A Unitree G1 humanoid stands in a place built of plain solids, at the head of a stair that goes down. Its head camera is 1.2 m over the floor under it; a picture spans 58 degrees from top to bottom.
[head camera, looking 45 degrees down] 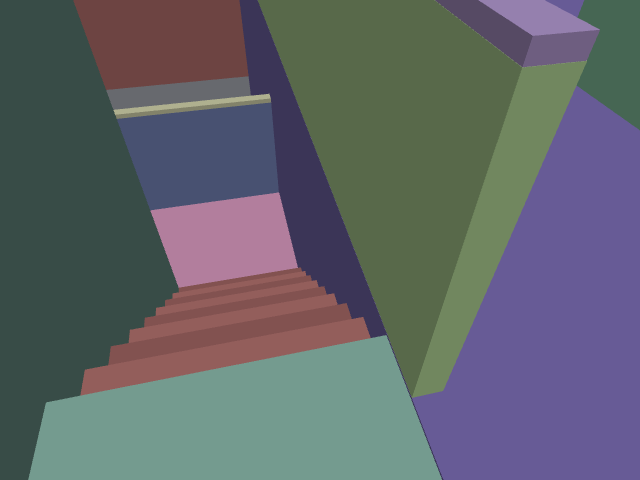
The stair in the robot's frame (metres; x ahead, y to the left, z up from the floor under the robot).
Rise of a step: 0.20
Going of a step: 0.22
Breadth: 1.02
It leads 13 degrees to the left of straight ahead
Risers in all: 9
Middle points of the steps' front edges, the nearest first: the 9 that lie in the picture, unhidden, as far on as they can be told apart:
0.66 0.28 0.00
0.87 0.33 -0.20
1.08 0.38 -0.40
1.29 0.43 -0.60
1.50 0.47 -0.80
1.72 0.52 -0.99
1.93 0.57 -1.19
2.14 0.61 -1.39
2.35 0.66 -1.59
